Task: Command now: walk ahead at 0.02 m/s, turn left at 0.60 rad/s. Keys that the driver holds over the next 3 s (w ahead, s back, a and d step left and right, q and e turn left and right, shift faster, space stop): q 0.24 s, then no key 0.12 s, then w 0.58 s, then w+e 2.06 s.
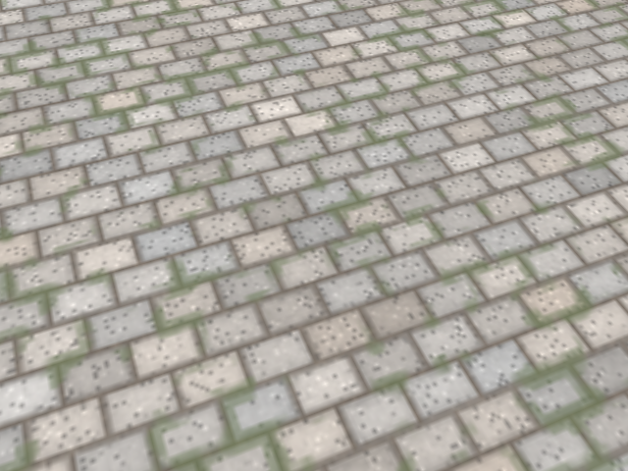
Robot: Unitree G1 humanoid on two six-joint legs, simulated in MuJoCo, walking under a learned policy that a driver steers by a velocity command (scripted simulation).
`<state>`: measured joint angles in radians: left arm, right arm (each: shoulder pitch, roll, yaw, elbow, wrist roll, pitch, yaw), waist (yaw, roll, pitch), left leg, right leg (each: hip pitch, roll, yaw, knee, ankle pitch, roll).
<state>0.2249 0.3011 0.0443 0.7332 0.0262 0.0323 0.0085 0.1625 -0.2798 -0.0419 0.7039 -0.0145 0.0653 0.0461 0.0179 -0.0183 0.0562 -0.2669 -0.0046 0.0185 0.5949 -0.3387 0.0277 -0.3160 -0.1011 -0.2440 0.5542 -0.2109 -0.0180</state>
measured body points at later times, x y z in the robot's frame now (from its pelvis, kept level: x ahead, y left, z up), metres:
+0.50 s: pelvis +0.01 -0.01 +0.01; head +0.02 -0.02 +0.45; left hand +0.07 +0.28 -0.10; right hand +0.17 -0.25 -0.12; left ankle +0.00 +0.10 -0.72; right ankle +0.02 -0.10 -0.73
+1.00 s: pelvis +0.17 +0.07 +0.00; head +0.20 +0.09 +0.45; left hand +0.07 +0.31 -0.15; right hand +0.42 -0.12 -0.10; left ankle +0.22 +0.17 -0.73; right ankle +0.04 -0.09 -0.68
